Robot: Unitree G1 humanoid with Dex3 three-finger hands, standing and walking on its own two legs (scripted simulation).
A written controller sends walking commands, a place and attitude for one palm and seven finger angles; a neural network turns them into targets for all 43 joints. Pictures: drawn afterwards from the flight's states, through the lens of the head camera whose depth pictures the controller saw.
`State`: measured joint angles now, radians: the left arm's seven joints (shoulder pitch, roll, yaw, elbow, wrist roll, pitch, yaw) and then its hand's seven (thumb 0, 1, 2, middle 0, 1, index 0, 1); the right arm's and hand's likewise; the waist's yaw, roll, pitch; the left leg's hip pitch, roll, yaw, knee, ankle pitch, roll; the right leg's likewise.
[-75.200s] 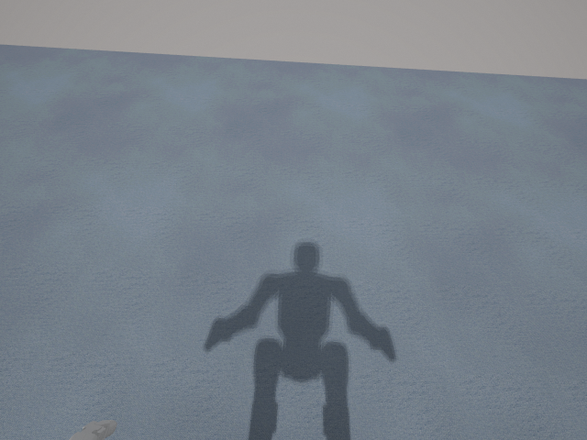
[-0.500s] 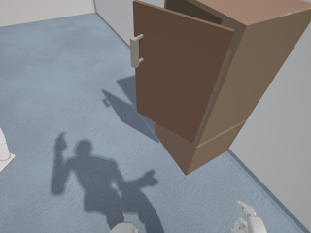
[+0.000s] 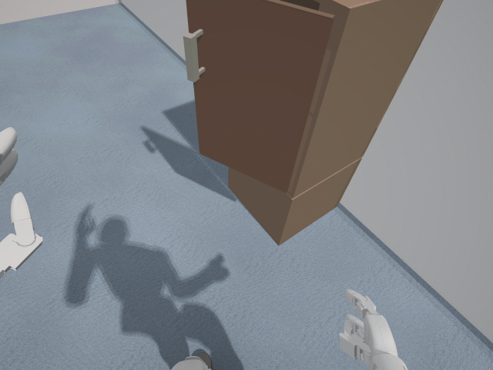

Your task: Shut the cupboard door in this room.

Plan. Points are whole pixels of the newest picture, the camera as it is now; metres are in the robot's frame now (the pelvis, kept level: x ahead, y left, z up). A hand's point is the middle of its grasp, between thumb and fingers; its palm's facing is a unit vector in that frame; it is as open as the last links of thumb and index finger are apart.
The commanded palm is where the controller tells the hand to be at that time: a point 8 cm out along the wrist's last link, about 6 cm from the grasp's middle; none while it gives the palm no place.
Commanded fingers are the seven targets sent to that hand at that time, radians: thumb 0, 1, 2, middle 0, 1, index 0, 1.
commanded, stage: stop stepping back and stand still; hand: left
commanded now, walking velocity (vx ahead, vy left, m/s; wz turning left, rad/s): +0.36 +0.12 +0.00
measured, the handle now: (196, 55) +0.86 +0.19 +0.06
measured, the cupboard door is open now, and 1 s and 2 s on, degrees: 25 25 25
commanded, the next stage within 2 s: let the arm hang, fingers relaxed in 0.70 s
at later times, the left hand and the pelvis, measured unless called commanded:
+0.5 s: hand out of the picture +0.13 +0.27 +0.18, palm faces +0.44 -0.78 -0.44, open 7.4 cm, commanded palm +0.07 +0.30 +0.19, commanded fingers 0.00 0.90 0.90 -0.20 -0.30 -0.20 -0.30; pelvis -0.06 +0.00 +0.01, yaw +2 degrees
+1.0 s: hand out of the picture +0.10 +0.23 -0.10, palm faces +0.04 -0.95 -0.31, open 7.4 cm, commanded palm none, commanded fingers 0.00 0.90 0.90 -0.20 -0.30 -0.20 -0.30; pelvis -0.06 +0.01 +0.00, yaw +2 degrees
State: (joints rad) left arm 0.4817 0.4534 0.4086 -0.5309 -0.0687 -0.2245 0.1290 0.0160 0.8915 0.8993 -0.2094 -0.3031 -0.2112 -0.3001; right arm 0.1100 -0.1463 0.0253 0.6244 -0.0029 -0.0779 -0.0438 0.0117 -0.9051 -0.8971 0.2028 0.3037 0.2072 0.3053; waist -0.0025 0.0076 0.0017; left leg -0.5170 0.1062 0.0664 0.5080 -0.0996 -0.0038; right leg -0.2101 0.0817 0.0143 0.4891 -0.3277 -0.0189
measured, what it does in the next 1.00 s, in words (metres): steps on the spot: left foot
